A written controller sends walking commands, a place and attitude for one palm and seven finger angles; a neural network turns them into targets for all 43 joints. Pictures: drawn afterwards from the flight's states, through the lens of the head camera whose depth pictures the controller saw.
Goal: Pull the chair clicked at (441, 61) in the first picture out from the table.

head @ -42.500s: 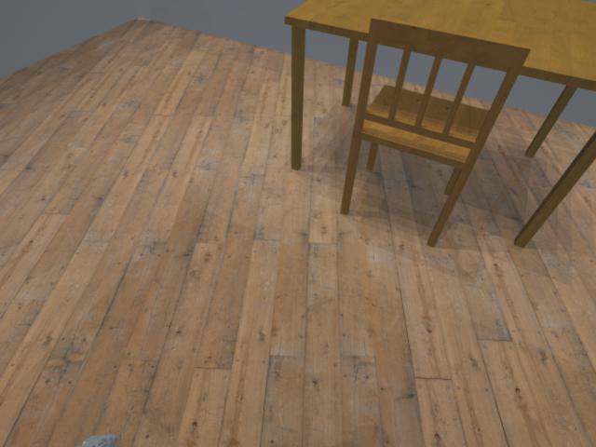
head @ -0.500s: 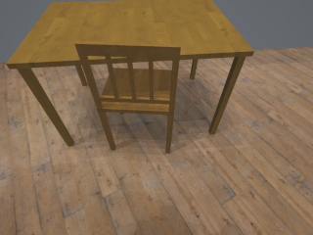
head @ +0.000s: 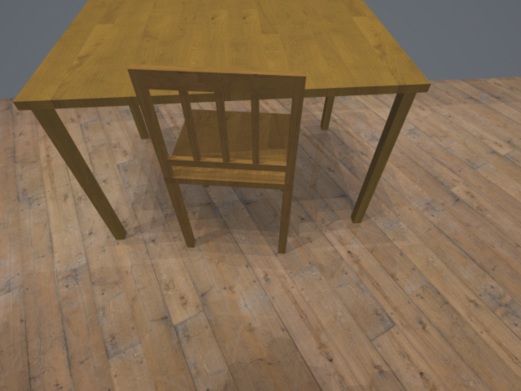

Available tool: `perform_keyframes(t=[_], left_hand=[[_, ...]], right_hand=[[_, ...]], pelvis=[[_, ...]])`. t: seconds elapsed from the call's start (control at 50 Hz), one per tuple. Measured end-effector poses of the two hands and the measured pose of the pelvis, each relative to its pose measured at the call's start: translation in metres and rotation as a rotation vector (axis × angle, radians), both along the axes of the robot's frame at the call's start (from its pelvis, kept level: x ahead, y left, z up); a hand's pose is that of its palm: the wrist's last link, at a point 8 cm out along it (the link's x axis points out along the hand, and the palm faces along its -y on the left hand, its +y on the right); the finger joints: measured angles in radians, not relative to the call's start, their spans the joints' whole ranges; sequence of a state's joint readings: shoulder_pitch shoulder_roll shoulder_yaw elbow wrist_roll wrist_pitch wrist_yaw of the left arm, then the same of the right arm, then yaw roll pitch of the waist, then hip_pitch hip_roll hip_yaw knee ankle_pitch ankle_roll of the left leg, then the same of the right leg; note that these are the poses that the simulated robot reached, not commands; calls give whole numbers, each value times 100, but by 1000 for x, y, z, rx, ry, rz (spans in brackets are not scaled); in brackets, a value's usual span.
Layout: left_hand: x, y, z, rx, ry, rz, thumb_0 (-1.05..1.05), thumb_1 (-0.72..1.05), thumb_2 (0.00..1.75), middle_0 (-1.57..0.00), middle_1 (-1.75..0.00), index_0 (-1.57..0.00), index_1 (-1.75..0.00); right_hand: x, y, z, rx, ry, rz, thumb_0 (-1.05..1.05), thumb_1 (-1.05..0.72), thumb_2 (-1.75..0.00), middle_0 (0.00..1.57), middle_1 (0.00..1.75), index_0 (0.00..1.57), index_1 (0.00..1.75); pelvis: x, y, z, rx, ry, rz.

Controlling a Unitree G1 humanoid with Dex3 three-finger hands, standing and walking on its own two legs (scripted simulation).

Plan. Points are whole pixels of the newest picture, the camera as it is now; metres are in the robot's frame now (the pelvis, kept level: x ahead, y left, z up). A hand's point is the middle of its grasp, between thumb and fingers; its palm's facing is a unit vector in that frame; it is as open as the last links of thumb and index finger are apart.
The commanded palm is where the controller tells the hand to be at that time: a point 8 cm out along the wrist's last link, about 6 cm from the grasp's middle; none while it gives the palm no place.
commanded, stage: turn to face it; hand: left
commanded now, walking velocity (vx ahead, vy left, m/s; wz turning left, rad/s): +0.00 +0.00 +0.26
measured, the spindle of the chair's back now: (222, 129) +0.80 +0.15 -0.10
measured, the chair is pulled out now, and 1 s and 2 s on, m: -0.08 -0.08 -0.08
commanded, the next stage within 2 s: take the last steps up to it in 0.04 s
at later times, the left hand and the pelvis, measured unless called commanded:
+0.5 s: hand out of the picture +0.04 +0.18 -0.18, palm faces +0.07 -0.98 -0.20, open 7.4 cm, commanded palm none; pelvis +0.05 +0.00 -0.01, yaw +3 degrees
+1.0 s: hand out of the picture +0.15 +0.12 -0.19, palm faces +0.17 -0.97 -0.16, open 7.4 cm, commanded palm none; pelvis +0.23 -0.02 -0.02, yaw +4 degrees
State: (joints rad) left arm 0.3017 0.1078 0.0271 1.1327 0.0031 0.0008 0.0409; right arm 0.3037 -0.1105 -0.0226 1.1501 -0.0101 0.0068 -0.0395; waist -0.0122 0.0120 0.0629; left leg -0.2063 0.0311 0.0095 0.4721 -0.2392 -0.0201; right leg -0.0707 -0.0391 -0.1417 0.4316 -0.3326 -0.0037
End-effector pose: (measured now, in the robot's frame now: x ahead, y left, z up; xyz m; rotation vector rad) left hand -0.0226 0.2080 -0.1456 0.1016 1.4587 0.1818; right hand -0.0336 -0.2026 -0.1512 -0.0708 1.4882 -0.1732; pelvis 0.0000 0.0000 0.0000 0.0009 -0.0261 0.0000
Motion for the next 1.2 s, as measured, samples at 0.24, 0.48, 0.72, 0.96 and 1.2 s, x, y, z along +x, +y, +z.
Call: perform_keyframes(t=[0.24,0.48,0.72,0.96,1.2], left_hand=[[0,11,-7,11,-18,47,1,91,90,-20,-30,-20,-30],[47,18,-10,19,-6,7,1,91,90,-20,-30,-20,-30],[128,-13,14,88,-136,96,1,93,90,-20,-30,-20,-30],[139,-44,-11,-45,147,133,1,91,90,-20,-30,-20,-30],[288,-29,-4,69,-93,93,2,93,90,-20,-30,-20,-30]], right_hand=[[26,-5,-4,-19,-35,49,1,-91,-90,20,30,20,30],[32,-5,-6,-9,-3,12,0,-91,-90,20,30,20,30],[136,-50,-7,12,31,89,1,-91,-90,20,30,20,30],[375,-36,2,-44,-399,178,1,-91,-90,19,30,20,30],[398,-70,-11,-29,-200,186,0,-94,-90,20,30,20,30]], pelvis=[[3,4,-7,-3,1,43],[44,-1,-14,27,47,46],[125,-31,-4,37,52,120],[218,-22,-19,21,13,62],[281,-50,-14,31,23,114]])
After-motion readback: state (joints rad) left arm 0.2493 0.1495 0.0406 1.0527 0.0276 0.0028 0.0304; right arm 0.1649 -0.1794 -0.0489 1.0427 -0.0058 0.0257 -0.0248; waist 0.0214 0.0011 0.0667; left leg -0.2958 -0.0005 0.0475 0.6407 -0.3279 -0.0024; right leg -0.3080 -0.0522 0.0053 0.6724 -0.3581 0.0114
